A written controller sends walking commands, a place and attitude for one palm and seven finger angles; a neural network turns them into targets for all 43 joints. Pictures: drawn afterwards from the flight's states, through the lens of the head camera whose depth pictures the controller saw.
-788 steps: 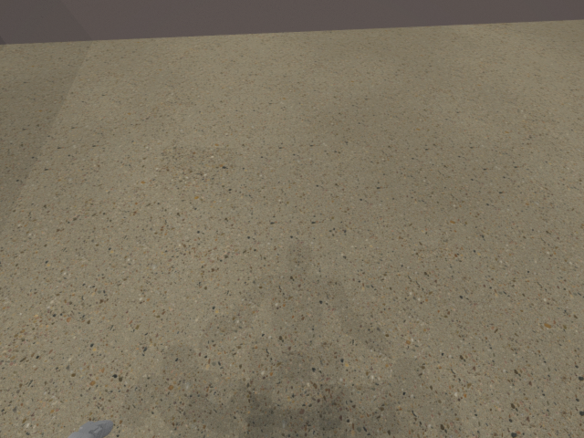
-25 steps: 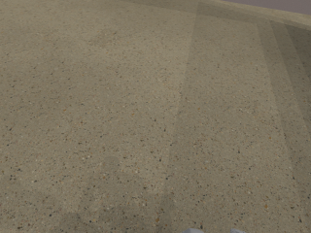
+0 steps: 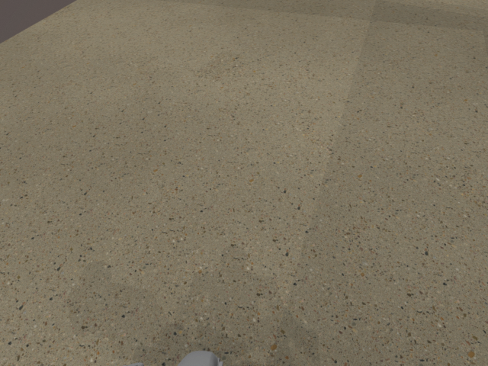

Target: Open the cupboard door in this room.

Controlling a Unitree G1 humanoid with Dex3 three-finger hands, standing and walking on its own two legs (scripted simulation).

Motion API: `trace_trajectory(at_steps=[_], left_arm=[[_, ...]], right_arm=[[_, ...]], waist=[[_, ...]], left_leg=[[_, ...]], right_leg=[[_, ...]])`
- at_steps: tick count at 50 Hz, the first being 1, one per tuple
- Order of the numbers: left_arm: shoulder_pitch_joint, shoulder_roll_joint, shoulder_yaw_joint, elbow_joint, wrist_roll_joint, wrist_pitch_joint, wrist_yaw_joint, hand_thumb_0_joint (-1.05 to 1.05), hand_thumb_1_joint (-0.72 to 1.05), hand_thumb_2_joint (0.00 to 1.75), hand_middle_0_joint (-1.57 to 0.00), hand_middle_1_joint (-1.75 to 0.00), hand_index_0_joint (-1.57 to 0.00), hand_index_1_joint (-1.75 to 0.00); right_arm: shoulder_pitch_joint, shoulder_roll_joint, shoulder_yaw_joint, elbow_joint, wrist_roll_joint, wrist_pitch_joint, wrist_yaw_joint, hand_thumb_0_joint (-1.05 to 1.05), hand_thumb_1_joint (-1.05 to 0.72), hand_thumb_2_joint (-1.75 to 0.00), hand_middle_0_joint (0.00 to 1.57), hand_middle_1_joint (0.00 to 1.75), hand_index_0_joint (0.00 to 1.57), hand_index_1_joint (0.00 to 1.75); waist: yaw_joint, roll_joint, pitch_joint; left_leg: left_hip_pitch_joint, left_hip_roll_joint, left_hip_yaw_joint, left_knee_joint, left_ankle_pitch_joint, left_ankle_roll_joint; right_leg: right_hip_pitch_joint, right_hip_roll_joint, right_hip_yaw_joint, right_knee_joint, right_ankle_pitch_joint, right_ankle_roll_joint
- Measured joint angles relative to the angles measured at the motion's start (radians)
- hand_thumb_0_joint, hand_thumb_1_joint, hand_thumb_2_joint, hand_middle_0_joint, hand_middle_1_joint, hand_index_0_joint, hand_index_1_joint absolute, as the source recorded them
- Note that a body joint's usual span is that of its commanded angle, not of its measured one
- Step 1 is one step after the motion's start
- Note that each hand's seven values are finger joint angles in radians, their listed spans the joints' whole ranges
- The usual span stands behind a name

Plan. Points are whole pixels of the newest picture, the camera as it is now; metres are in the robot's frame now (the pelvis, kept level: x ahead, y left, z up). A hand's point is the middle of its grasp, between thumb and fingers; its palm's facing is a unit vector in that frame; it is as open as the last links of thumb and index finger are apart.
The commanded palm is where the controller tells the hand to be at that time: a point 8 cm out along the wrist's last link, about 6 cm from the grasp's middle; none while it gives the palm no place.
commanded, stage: turn or walk to find it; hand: left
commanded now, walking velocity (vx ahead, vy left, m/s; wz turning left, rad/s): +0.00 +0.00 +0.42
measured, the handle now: out of the picture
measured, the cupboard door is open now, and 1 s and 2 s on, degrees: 0 0 0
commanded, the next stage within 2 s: none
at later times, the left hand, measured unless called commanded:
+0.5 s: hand out of the picture +0.00 +0.27 -0.17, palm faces +0.26 -0.93 -0.26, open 7.4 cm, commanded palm none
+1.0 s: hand out of the picture -0.05 +0.19 -0.16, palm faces +0.43 -0.86 -0.26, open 7.4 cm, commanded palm none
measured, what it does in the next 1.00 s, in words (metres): steps on the spot, turning left: left foot, then right foot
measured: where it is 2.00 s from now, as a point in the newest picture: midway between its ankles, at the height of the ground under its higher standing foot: outside the picture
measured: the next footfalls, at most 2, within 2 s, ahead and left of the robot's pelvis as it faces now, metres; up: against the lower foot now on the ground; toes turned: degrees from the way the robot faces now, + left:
left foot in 0.24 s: +0.00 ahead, +0.15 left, +0.00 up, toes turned +11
right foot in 0.68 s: +0.06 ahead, -0.08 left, +0.00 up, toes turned +12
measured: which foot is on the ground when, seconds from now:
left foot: up 0.00-0.22, down 0.24-0.70, up 0.72-1.00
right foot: down 0.00-0.24, up 0.26-0.66, down 0.68-1.00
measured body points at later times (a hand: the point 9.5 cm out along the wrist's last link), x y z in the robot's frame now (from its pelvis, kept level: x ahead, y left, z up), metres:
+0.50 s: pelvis -0.01 +0.05 +0.00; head +0.02 +0.07 +0.45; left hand -0.01 +0.32 -0.15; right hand +0.13 -0.17 -0.14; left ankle -0.04 +0.15 -0.74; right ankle +0.00 -0.10 -0.67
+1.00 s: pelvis -0.02 -0.01 +0.00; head +0.01 -0.02 +0.45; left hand -0.07 +0.23 -0.14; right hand +0.11 -0.24 -0.16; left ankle -0.13 +0.12 -0.66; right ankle +0.03 -0.09 -0.74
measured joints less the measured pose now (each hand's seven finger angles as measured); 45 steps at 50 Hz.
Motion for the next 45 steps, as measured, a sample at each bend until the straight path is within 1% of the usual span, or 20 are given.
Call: trace_trajectory(at_steps=[4,8,10,12,13,14,16,19,23,27,31,32,34,35,36,38,39,41,43,45], left_arm=[[0.022,0.005,0.002,0.018,0.005,-0.002,-0.001,0.00,0.90,0.90,-0.20,-0.30,-0.21,-0.30],[0.040,0.028,0.010,0.038,0.010,0.004,-0.004,0.00,0.90,0.90,-0.20,-0.30,-0.21,-0.30],[0.048,0.044,0.017,0.049,0.010,0.009,-0.004,0.00,0.90,0.90,-0.20,-0.30,-0.21,-0.30],[0.062,0.061,0.025,0.057,0.004,0.017,-0.005,0.00,0.90,0.90,-0.20,-0.30,-0.21,-0.30],[0.064,0.075,0.030,0.062,0.000,0.025,-0.005,0.00,0.90,0.90,-0.20,-0.30,-0.21,-0.30],[0.063,0.089,0.034,0.067,-0.001,0.036,-0.004,0.00,0.90,0.90,-0.20,-0.30,-0.21,-0.30],[0.055,0.104,0.039,0.080,-0.002,0.059,0.002,0.00,0.90,0.90,-0.20,-0.30,-0.20,-0.30],[0.035,0.110,0.042,0.086,-0.004,0.064,-0.004,0.00,0.91,0.90,-0.20,-0.30,-0.20,-0.30],[0.011,0.107,0.038,0.065,-0.005,0.053,-0.008,0.00,0.91,0.90,-0.20,-0.30,-0.20,-0.30],[-0.017,0.095,0.033,0.039,-0.007,0.051,-0.007,0.00,0.91,0.90,-0.19,-0.30,-0.20,-0.30],[-0.044,0.075,0.025,0.016,-0.010,0.045,-0.007,0.00,0.91,0.90,-0.19,-0.30,-0.20,-0.30],[-0.048,0.070,0.023,0.010,-0.012,0.041,-0.008,0.00,0.91,0.90,-0.19,-0.30,-0.20,-0.30],[-0.049,0.062,0.017,-0.003,-0.012,0.025,-0.009,0.00,0.91,0.90,-0.20,-0.30,-0.20,-0.30],[-0.049,0.051,0.014,-0.005,-0.008,0.014,-0.008,0.00,0.91,0.90,-0.20,-0.30,-0.20,-0.30],[-0.050,0.040,0.009,-0.007,-0.003,0.007,-0.007,0.00,0.91,0.90,-0.20,-0.30,-0.20,-0.30],[-0.039,0.024,0.004,-0.014,-0.002,-0.001,-0.006,0.00,0.91,0.90,-0.20,-0.30,-0.20,-0.30],[-0.032,0.017,0.003,-0.016,-0.003,-0.001,-0.005,0.00,0.90,0.90,-0.20,-0.30,-0.20,-0.30],[-0.017,0.006,0.001,-0.012,-0.002,0.002,-0.003,0.00,0.90,0.90,-0.20,-0.30,-0.20,-0.30],[-0.004,0.001,0.000,-0.003,-0.001,0.004,-0.001,0.00,0.90,0.90,-0.20,-0.30,-0.20,-0.30],[0.008,-0.001,0.000,0.005,0.000,0.005,-0.001,0.00,0.90,0.90,-0.20,-0.30,-0.20,-0.30]], right_arm=[[-0.015,0.004,0.009,0.011,0.004,0.003,-0.003,0.01,-0.91,-0.90,0.20,0.30,0.19,0.30],[-0.054,0.012,0.021,0.006,0.011,-0.004,-0.004,0.01,-0.91,-0.90,0.20,0.30,0.19,0.30],[-0.075,0.018,0.027,-0.005,0.013,-0.014,-0.005,0.01,-0.91,-0.90,0.20,0.30,0.19,0.30],[-0.088,0.017,0.032,-0.024,0.013,-0.030,-0.003,0.01,-0.91,-0.90,0.20,0.30,0.19,0.30],[-0.098,0.024,0.032,-0.029,0.010,-0.039,-0.003,0.01,-0.91,-0.90,0.20,0.30,0.19,0.30],[-0.108,0.034,0.034,-0.036,0.009,-0.045,-0.003,0.01,-0.91,-0.90,0.20,0.30,0.19,0.30],[-0.117,0.046,0.042,-0.047,0.006,-0.057,-0.009,0.01,-0.91,-0.90,0.20,0.30,0.19,0.30],[-0.118,0.055,0.050,-0.053,0.004,-0.063,-0.021,0.00,-0.91,-0.90,0.20,0.30,0.20,0.30],[-0.110,0.063,0.055,-0.052,0.006,-0.065,-0.022,0.00,-0.91,-0.90,0.21,0.30,0.20,0.30],[-0.093,0.068,0.052,-0.053,0.003,-0.060,-0.017,0.00,-0.91,-0.90,0.21,0.30,0.20,0.30],[-0.074,0.063,0.043,-0.049,-0.002,-0.049,-0.014,0.00,-0.91,-0.90,0.21,0.30,0.20,0.30],[-0.068,0.060,0.040,-0.047,-0.002,-0.045,-0.014,0.00,-0.90,-0.90,0.21,0.30,0.20,0.30],[-0.053,0.053,0.033,-0.043,0.001,-0.039,-0.013,0.00,-0.90,-0.90,0.21,0.30,0.20,0.30],[-0.047,0.044,0.028,-0.040,0.005,-0.037,-0.012,0.01,-0.90,-0.90,0.21,0.30,0.20,0.30],[-0.043,0.035,0.021,-0.037,0.007,-0.032,-0.012,0.01,-0.91,-0.90,0.21,0.30,0.20,0.30],[-0.031,0.023,0.011,-0.029,0.006,-0.016,-0.013,0.01,-0.91,-0.90,0.21,0.30,0.20,0.30],[-0.027,0.018,0.007,-0.024,0.005,-0.010,-0.011,0.01,-0.91,-0.90,0.21,0.30,0.20,0.30],[-0.022,0.006,0.000,-0.017,0.002,-0.004,-0.006,0.01,-0.91,-0.90,0.21,0.30,0.20,0.30],[-0.015,0.000,-0.003,-0.012,0.001,-0.001,-0.001,0.01,-0.91,-0.90,0.20,0.30,0.20,0.30],[-0.009,-0.002,-0.004,-0.007,0.000,0.001,0.001,0.01,-0.91,-0.90,0.20,0.30,0.19,0.30]], waist=[[0.015,-0.020,0.009],[0.038,-0.043,0.021],[0.046,-0.055,0.024],[0.049,-0.057,0.016],[0.050,-0.073,0.016],[0.056,-0.091,0.020],[0.060,-0.099,0.018],[0.059,-0.088,0.012],[0.058,-0.075,0.003],[0.045,-0.062,-0.003],[0.022,-0.043,-0.003],[0.017,-0.037,-0.004],[0.012,-0.029,-0.009],[0.010,-0.009,-0.007],[0.006,0.007,-0.002],[0.005,0.011,-0.002],[0.007,0.011,-0.001],[0.006,0.013,0.000],[0.003,0.011,0.000],[0.004,0.004,-0.001]], left_leg=[[0.051,0.023,0.021,-0.120,-0.046,-0.011],[0.118,0.028,0.063,-0.293,-0.080,-0.003],[0.161,0.024,0.088,-0.406,-0.053,0.005],[0.221,0.024,0.109,-0.558,0.053,0.022],[0.221,0.013,0.113,-0.568,0.055,0.044],[0.216,0.002,0.116,-0.551,0.042,0.061],[0.217,-0.005,0.109,-0.550,0.031,0.079],[0.240,-0.011,0.084,-0.608,0.066,0.085],[0.267,-0.024,0.057,-0.676,0.111,0.090],[0.268,-0.034,0.030,-0.694,0.129,0.084],[0.245,-0.040,0.000,-0.670,0.127,0.068],[0.236,-0.042,-0.008,-0.658,0.124,0.062],[0.209,-0.049,-0.024,-0.618,0.110,0.047],[0.190,-0.043,-0.038,-0.582,0.096,0.041],[0.164,-0.043,-0.047,-0.514,0.026,0.040],[0.095,-0.059,-0.041,-0.313,-0.086,0.040],[0.063,-0.061,-0.032,-0.212,-0.094,0.039],[0.017,-0.048,-0.016,-0.062,-0.058,0.031],[-0.005,-0.027,-0.005,0.013,-0.015,0.019],[-0.006,-0.007,0.000,0.031,0.009,0.008]], right_leg=[[0.004,-0.021,-0.032,0.000,-0.003,0.006],[-0.008,-0.045,-0.062,0.029,-0.016,0.021],[-0.018,-0.059,-0.078,0.059,-0.030,0.034],[-0.039,-0.070,-0.097,0.114,-0.058,0.052],[-0.062,-0.083,-0.084,0.165,-0.082,0.063],[-0.091,-0.085,-0.046,0.235,-0.151,0.075],[-0.150,-0.057,0.028,0.388,-0.237,0.090],[-0.215,-0.028,0.086,0.542,-0.201,0.105],[-0.244,-0.020,0.119,0.574,-0.148,0.122],[-0.227,-0.011,0.132,0.491,-0.151,0.129],[-0.170,0.009,0.129,0.331,-0.158,0.120],[-0.147,0.016,0.126,0.277,-0.143,0.117],[-0.082,0.026,0.115,0.122,-0.053,0.110],[-0.068,0.038,0.099,0.089,-0.016,0.066],[-0.067,0.041,0.083,0.096,-0.012,0.034],[-0.060,0.027,0.059,0.101,-0.022,0.004],[-0.051,0.021,0.051,0.090,-0.021,0.000],[-0.031,0.013,0.032,0.058,-0.007,-0.001],[-0.017,0.006,0.013,0.032,0.007,-0.002],[-0.010,-0.002,-0.005,0.014,0.016,-0.002]])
